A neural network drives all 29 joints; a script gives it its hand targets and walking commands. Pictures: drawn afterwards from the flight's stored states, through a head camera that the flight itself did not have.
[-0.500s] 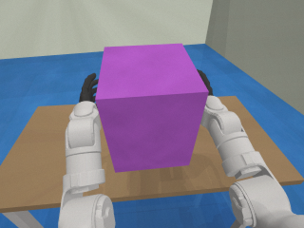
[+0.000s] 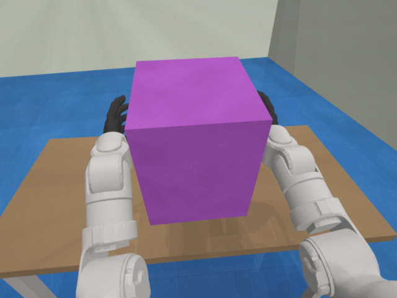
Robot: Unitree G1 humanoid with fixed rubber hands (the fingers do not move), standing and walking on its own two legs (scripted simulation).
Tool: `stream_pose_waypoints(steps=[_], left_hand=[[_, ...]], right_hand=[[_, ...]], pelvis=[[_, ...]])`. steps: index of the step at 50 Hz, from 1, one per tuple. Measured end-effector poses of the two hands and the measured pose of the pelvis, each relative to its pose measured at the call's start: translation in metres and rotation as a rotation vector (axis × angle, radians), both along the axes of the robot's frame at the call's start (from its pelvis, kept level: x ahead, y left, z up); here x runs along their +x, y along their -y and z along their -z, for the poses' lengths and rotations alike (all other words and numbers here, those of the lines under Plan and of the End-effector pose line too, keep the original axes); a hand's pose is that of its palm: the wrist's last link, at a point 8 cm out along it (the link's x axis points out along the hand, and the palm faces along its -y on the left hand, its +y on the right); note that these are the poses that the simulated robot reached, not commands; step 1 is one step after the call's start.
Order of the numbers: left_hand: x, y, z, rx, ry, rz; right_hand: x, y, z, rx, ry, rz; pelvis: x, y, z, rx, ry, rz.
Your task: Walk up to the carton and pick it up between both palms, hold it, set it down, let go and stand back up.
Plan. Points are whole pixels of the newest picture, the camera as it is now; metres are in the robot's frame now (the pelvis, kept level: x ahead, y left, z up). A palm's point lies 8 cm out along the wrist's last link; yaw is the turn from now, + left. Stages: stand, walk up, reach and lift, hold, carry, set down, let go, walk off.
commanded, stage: hold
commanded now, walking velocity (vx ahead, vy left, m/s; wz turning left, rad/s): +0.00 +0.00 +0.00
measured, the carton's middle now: (193, 141) +0.37 +0.00 +0.18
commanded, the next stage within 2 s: none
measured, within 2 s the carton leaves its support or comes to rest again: neither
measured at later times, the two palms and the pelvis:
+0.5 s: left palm (117, 135) +0.36 +0.15 +0.21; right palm (268, 125) +0.37 -0.15 +0.21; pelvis +0.01 +0.00 +0.00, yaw +0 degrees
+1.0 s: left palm (117, 134) +0.36 +0.14 +0.22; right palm (268, 125) +0.36 -0.15 +0.21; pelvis +0.01 +0.00 +0.00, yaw +0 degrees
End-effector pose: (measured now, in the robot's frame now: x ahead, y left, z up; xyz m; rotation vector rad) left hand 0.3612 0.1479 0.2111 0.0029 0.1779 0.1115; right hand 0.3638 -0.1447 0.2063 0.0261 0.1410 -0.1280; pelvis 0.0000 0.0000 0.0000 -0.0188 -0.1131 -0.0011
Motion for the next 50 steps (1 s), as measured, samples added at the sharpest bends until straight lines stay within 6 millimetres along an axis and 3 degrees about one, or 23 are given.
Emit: stream_pose_waypoints(steps=[50], left_hand=[[0.0018, 0.0033, -0.0045, -0.008, 0.015, 0.001]], right_hand=[[0.0010, 0.0032, -0.0067, 0.010, 0.016, 0.004]], pelvis=[[0.0058, 0.0009, 0.0003, -0.001, -0.009, 0.002]])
